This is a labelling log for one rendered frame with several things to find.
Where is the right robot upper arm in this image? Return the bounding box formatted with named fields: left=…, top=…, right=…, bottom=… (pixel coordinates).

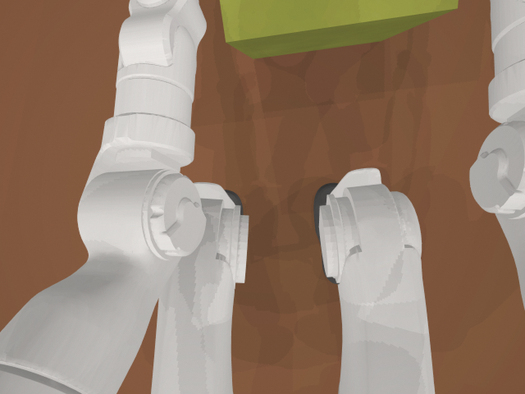
left=469, top=116, right=525, bottom=309

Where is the robot foot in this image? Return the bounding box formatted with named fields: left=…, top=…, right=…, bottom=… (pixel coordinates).
left=224, top=190, right=244, bottom=215
left=313, top=183, right=339, bottom=284

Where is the left robot upper arm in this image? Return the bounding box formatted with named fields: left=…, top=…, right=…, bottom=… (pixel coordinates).
left=0, top=169, right=206, bottom=394

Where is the robot left foot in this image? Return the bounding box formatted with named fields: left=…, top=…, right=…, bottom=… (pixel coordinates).
left=224, top=190, right=244, bottom=215

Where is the carton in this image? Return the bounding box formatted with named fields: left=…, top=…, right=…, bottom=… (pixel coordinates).
left=220, top=0, right=459, bottom=59

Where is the robot right foot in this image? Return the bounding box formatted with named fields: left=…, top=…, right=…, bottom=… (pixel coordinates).
left=313, top=183, right=339, bottom=284

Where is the right robot forearm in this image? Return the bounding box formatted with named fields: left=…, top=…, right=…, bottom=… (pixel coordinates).
left=488, top=0, right=525, bottom=123

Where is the left robot forearm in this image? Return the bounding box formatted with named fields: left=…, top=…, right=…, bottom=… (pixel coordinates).
left=77, top=0, right=207, bottom=222

